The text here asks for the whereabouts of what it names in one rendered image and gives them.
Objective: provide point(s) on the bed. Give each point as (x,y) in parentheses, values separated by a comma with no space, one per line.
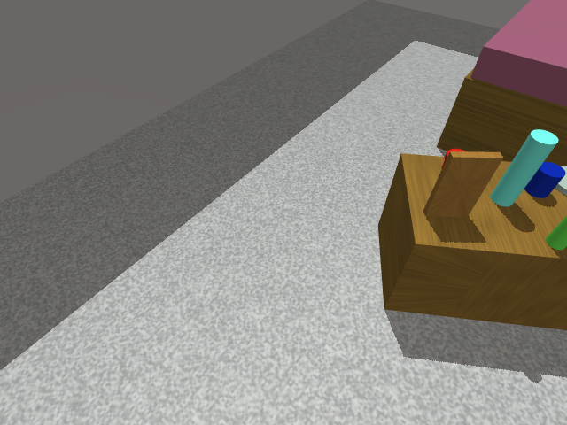
(519,84)

